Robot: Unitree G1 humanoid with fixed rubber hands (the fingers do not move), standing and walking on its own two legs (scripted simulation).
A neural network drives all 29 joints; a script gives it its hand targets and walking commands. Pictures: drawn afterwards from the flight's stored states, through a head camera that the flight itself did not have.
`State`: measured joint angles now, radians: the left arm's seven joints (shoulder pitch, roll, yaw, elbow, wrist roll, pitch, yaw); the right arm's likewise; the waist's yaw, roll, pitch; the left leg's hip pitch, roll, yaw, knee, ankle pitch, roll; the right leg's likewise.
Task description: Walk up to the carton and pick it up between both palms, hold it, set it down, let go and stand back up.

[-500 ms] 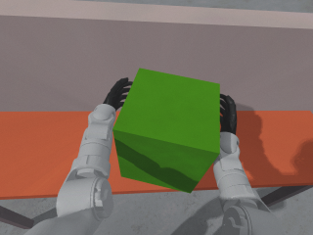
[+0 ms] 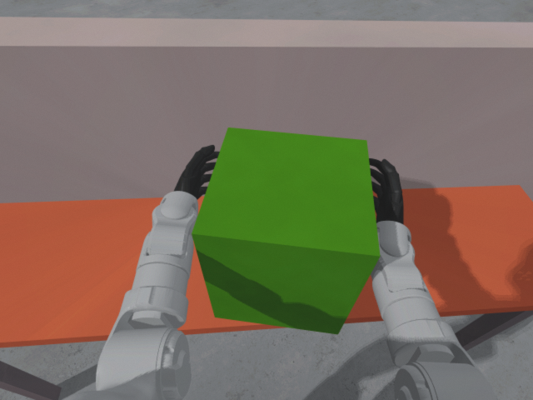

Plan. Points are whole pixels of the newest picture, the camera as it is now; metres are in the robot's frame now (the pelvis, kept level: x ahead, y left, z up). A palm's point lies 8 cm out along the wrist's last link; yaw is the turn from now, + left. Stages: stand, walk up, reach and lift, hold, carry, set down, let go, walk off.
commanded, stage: reach and lift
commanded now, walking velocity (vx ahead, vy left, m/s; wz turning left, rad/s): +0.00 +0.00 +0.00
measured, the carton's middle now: (285, 235) +0.35 -0.03 +0.04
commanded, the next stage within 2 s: none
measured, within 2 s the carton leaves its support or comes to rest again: neither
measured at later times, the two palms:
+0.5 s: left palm (165, 190) +0.37 +0.14 +0.13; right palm (383, 190) +0.35 -0.16 +0.14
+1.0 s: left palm (154, 187) +0.35 +0.14 +0.16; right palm (388, 166) +0.35 -0.16 +0.18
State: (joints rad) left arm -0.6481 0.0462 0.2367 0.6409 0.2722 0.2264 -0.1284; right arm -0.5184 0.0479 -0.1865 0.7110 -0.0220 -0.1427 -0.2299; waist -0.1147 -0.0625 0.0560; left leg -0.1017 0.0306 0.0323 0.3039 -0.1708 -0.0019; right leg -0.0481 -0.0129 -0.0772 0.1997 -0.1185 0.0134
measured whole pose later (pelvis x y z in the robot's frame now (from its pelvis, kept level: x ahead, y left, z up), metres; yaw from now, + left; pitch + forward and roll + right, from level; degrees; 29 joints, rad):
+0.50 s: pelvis -0.01 +0.01 +0.00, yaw -1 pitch -6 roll -1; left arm -0.61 0.02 0.23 0.46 0.27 0.43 -0.06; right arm -0.62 0.00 -0.15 0.69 0.06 0.03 -0.17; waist -0.09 -0.08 0.05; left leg -0.03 0.01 0.05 0.30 -0.17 0.02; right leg 0.00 -0.04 -0.05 0.25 -0.13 0.03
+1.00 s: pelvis -0.02 +0.00 +0.00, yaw +0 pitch -9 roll +0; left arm -0.58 -0.01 0.26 0.24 0.26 0.61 -0.03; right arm -0.70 -0.04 -0.08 0.63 0.13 0.17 -0.16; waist -0.08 -0.05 0.05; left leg 0.01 0.02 0.02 0.31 -0.16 0.00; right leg 0.04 -0.02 -0.07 0.27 -0.15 0.01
